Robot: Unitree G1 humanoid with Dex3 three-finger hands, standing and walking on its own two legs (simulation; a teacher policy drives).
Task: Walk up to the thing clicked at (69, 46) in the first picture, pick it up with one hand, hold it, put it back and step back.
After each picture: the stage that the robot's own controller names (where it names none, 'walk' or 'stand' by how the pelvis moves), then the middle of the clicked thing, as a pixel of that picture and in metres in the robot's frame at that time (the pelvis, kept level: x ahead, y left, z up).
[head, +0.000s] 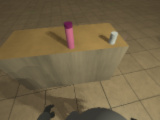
stand; (69, 36) +0.67 +0.25 +0.09
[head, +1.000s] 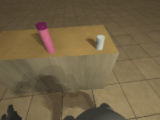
walk; (46, 39) +0.58 +0.35 +0.16
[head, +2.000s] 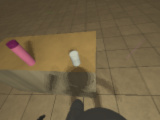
walk; (23, 54) +0.46 +0.58 +0.11
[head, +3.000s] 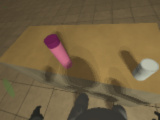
walk; (61, 54) +0.37 +0.21 +0.15
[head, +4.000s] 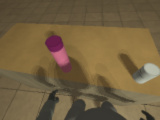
walk; (61, 57) +0.34 +0.20 +0.15
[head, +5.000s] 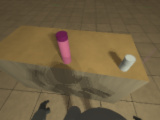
stand; (64, 49) +0.44 +0.23 +0.12
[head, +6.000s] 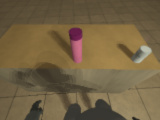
stand; (76, 48) +0.44 +0.12 +0.12
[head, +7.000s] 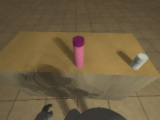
stand; (78, 54) +0.43 +0.13 +0.10
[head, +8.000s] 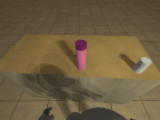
stand; (81, 57) +0.42 +0.11 +0.09
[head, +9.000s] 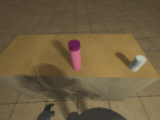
stand; (75, 57) +0.41 +0.14 +0.09
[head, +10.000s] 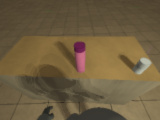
stand; (80, 59) +0.40 +0.11 +0.09
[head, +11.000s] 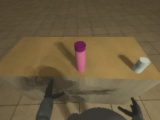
rise first; (80, 58) +0.41 +0.12 +0.09
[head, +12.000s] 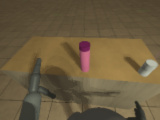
go down; (84, 58) +0.42 +0.11 +0.09
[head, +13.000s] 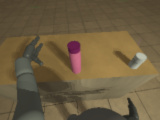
go down; (75, 59) +0.39 +0.11 +0.10
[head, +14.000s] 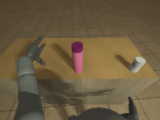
approach; (77, 59) +0.41 +0.11 +0.10
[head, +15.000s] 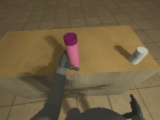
close; (72, 53) +0.42 +0.13 +0.13
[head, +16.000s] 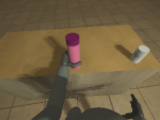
lift; (74, 54) +0.40 +0.12 +0.13
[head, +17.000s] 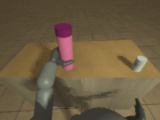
lift; (65, 50) +0.31 +0.16 +0.27
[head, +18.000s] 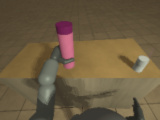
hold; (66, 48) +0.33 +0.15 +0.27
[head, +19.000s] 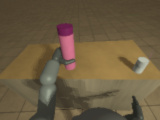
hold; (67, 49) +0.33 +0.15 +0.27
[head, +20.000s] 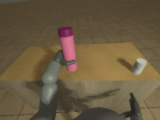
hold; (68, 51) +0.34 +0.15 +0.26
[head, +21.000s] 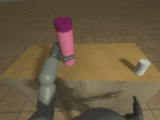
crouch; (66, 45) +0.31 +0.16 +0.31
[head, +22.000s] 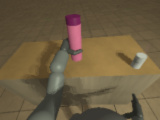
crouch; (75, 40) +0.40 +0.11 +0.27
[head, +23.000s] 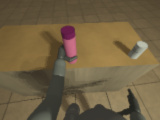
lower; (70, 47) +0.44 +0.14 +0.15
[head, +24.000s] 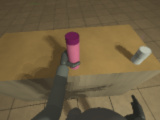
lower; (73, 53) +0.40 +0.12 +0.14
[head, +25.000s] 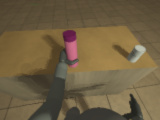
lower; (71, 51) +0.42 +0.13 +0.14
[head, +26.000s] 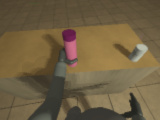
lower; (71, 50) +0.43 +0.13 +0.14
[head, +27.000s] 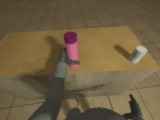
open; (72, 52) +0.42 +0.13 +0.13
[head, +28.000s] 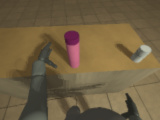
sink last; (73, 52) +0.40 +0.12 +0.14
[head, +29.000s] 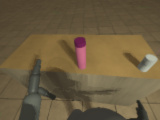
sink last; (81, 55) +0.42 +0.13 +0.12
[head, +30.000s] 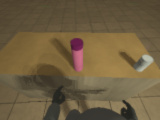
stand; (77, 57) +0.40 +0.13 +0.11
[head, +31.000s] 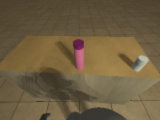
stand; (79, 56) +0.43 +0.13 +0.09
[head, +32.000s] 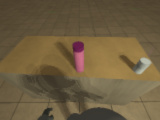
stand; (79, 58) +0.41 +0.12 +0.09
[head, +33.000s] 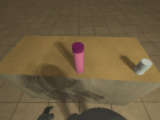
stand; (78, 59) +0.40 +0.12 +0.09
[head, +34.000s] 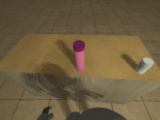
stand; (79, 58) +0.41 +0.12 +0.09
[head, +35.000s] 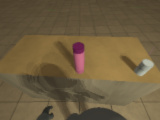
stand; (79, 60) +0.39 +0.12 +0.09
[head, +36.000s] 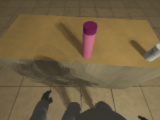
walk; (87, 43) +0.47 +0.06 +0.12
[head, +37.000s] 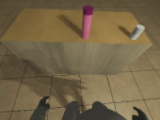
walk; (86, 24) +0.68 +0.12 +0.10
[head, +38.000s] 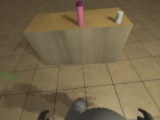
stand; (80, 15) +1.01 +0.26 +0.12
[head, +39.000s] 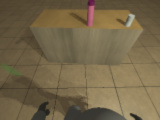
stand; (90, 14) +1.02 +0.10 +0.11
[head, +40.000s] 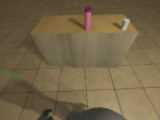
stand; (87, 19) +1.02 +0.11 +0.09
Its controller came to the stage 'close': yes
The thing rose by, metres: 0.22
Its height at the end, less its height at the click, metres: +0.00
